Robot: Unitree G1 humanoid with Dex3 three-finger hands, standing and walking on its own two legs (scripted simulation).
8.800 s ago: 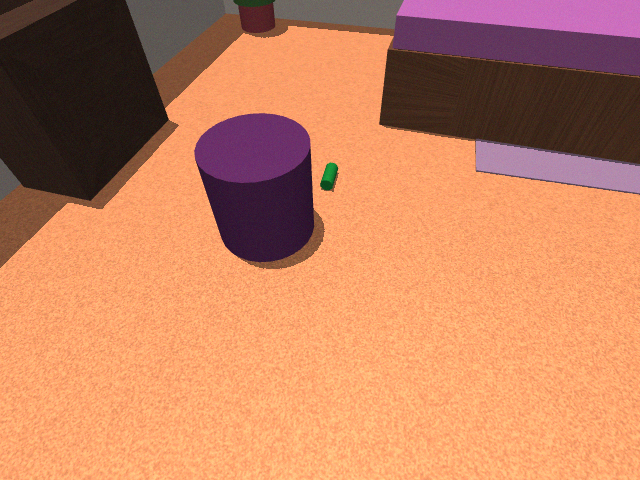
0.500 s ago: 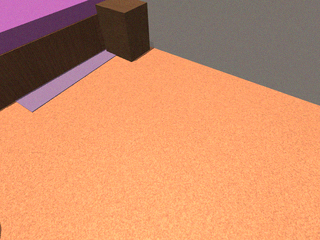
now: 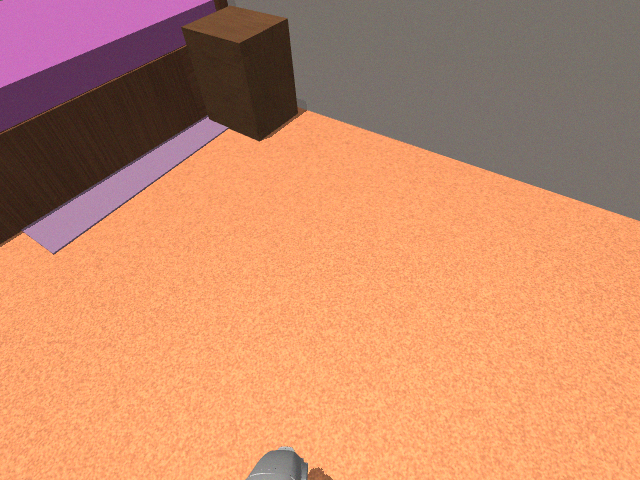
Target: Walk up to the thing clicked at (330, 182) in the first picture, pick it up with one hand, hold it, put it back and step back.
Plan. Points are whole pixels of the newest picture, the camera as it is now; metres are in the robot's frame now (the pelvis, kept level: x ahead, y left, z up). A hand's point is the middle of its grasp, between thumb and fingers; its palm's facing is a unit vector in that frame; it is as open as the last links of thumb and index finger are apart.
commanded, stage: walk up
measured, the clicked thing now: out of the picture +0.40 +1.46 -0.74
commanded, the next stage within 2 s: none
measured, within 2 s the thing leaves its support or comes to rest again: neither
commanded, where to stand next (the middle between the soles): +0.89 +0.06 m, yaw -1 degrees
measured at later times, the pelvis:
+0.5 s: pelvis +0.23 +0.05 +0.00, yaw -2 degrees
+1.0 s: pelvis +0.45 +0.06 -0.02, yaw +0 degrees
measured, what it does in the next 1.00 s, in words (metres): walks ahead: left foot, then right foot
